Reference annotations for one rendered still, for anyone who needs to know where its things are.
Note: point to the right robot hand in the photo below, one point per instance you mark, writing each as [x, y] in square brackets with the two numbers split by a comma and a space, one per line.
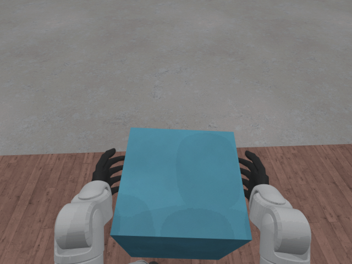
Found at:
[256, 175]

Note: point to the left robot hand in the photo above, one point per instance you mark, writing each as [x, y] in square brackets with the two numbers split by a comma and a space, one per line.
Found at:
[103, 170]

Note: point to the carton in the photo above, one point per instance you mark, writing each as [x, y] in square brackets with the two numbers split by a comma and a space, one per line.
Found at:
[181, 195]

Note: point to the robot left forearm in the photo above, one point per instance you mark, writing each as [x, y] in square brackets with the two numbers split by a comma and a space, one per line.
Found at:
[79, 227]

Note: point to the robot right forearm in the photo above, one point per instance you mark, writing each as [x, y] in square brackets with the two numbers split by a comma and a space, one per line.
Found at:
[285, 234]

